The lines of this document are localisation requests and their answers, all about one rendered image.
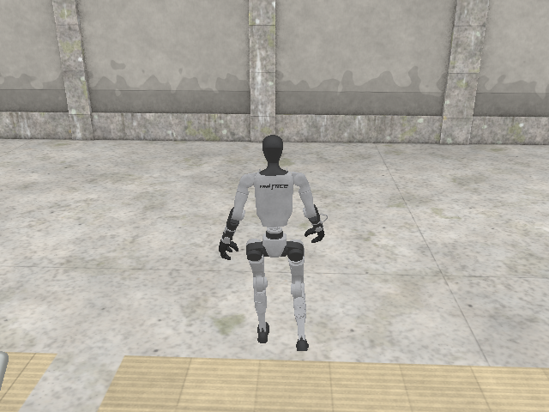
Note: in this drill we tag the right robot forearm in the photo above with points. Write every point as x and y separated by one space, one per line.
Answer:
316 221

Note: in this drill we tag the right robot upper arm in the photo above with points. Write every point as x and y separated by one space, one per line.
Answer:
300 180

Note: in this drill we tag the left robot upper arm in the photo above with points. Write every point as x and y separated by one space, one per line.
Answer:
242 193

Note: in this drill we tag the robot right shin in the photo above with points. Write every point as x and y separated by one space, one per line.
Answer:
300 312

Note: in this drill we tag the right robot hand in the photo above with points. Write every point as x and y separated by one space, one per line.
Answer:
312 231

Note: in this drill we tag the left robot hand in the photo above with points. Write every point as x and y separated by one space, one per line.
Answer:
225 247

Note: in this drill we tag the left robot forearm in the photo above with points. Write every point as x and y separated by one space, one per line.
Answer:
230 229

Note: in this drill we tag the robot left foot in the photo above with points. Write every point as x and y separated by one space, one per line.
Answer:
263 336

